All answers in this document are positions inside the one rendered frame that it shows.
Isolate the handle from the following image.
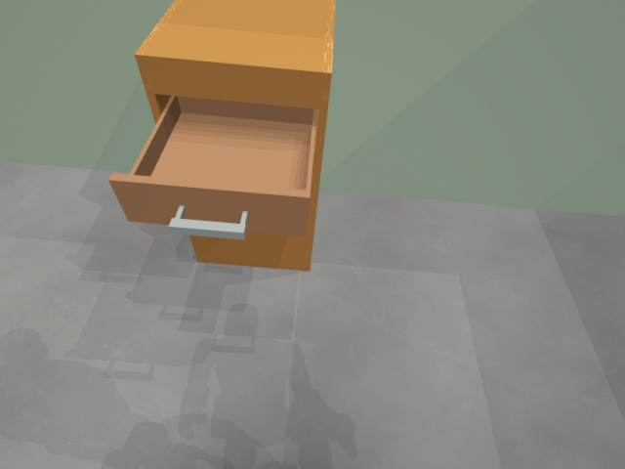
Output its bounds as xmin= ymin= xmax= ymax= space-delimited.
xmin=169 ymin=206 xmax=248 ymax=240

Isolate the cabinet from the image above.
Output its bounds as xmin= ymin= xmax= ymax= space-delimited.
xmin=135 ymin=0 xmax=336 ymax=272

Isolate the drawer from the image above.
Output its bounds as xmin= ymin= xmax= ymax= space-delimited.
xmin=108 ymin=96 xmax=317 ymax=236

